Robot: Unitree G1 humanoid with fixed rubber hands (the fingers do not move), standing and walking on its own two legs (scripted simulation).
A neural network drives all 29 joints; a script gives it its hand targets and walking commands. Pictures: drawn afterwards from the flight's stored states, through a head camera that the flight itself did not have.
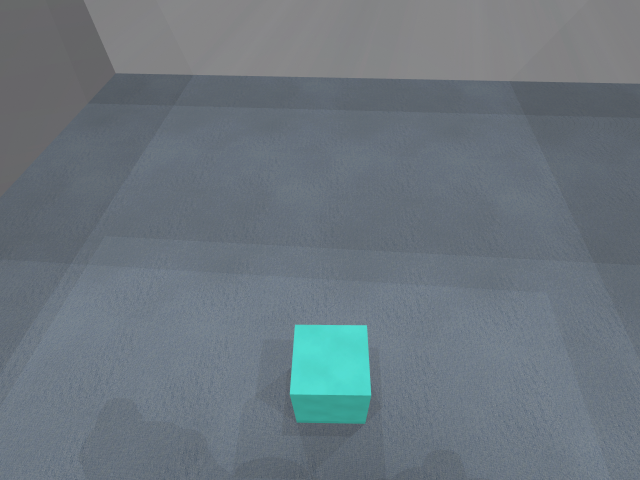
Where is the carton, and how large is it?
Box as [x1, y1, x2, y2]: [290, 325, 370, 423]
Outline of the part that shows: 295,325 290,396 297,422 364,423 370,398 366,325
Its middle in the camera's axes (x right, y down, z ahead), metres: +0.03 +0.40 +1.14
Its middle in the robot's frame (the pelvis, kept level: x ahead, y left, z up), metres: +0.50 +0.01 -0.66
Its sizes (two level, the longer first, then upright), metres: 0.210 0.200 0.250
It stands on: the floor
